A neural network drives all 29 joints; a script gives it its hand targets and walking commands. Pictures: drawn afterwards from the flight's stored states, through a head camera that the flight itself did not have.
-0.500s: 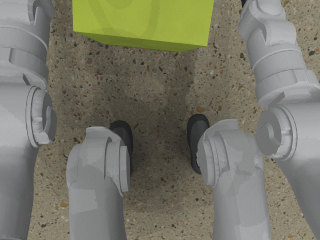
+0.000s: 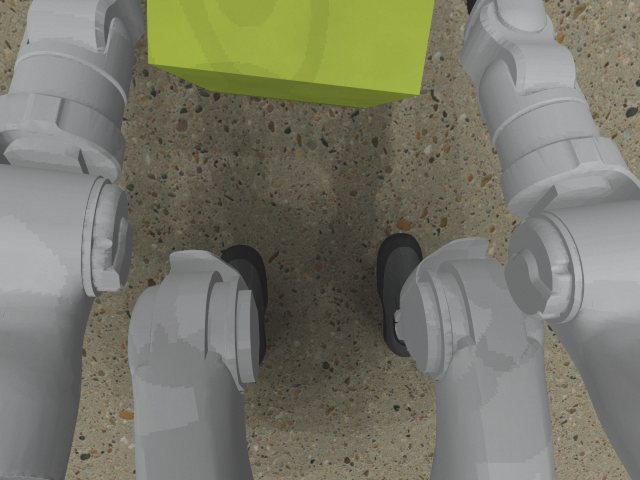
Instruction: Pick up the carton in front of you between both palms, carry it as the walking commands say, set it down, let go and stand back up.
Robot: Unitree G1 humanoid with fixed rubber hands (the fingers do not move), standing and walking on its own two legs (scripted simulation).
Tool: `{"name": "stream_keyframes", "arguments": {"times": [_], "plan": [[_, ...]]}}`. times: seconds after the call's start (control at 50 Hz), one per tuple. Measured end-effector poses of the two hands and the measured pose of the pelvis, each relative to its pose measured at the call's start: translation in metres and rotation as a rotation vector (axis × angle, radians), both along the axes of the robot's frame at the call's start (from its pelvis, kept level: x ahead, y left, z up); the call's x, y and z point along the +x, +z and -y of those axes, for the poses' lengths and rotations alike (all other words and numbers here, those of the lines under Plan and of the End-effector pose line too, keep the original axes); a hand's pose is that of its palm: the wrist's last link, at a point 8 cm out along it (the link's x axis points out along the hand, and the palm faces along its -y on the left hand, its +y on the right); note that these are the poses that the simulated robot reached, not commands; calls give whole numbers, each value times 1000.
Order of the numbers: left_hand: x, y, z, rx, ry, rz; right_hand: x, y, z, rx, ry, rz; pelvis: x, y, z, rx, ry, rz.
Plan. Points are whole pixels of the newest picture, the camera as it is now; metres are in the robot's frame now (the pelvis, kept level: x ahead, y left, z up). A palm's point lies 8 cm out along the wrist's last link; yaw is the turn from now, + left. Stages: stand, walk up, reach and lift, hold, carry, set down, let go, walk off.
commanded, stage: reach and lift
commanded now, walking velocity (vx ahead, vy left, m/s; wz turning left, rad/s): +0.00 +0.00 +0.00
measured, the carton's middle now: out of the picture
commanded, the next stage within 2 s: none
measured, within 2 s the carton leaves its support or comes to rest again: leaves its support in 0.34 s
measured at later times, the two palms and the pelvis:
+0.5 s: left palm out of the picture +0.55 +0.18 -0.13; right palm out of the picture +0.55 -0.12 -0.12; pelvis +0.01 +0.00 +0.00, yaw +1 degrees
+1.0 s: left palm out of the picture +0.50 +0.18 +0.06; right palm out of the picture +0.50 -0.12 +0.06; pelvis +0.00 -0.01 +0.12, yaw +3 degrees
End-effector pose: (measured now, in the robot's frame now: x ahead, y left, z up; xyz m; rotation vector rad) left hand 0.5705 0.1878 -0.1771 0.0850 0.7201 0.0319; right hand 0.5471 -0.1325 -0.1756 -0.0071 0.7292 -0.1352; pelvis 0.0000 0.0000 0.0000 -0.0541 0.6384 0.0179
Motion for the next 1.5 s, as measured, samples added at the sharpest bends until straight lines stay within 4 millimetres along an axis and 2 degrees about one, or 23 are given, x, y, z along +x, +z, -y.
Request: {"name": "stream_keyframes", "arguments": {"times": [0.04,0.12,0.3,0.42,0.48,0.54,0.64,0.74,0.98,1.14,1.5], "plan": [[1,2,3,4,-1,-1,1,-1,-11,14,17,0,-2,1,0,1,2,8],[3,2,4,13,-14,-25,4,1,-15,6,-3,-7,-3,2,-1,-3,4,22],[2,3,8,-13,-31,-50,10,5,-8,6,-6,-44,8,-8,-5,-2,3,-2],[-8,12,13,-7,10,-28,7,24,-8,-3,-50,-12,13,-6,-4,1,7,-32],[-14,34,12,-17,33,0,1,44,-10,11,-57,20,13,-1,-1,4,13,-51],[-22,68,7,-28,59,29,-7,73,-14,25,-53,50,10,9,2,8,22,-65],[-38,127,0,-41,99,35,-19,126,-21,45,-42,57,4,35,7,10,40,-82],[-51,169,1,-33,102,10,-32,167,-21,34,-30,32,-3,64,9,7,49,-98],[-67,229,9,-40,112,27,-43,230,-13,25,-23,49,-2,114,8,17,42,-119],[-82,273,7,-54,139,27,-52,277,-15,25,-6,50,13,151,9,20,52,-93],[-121,392,13,-58,175,21,-85,394,-8,35,7,43,48,253,7,41,53,75]]}}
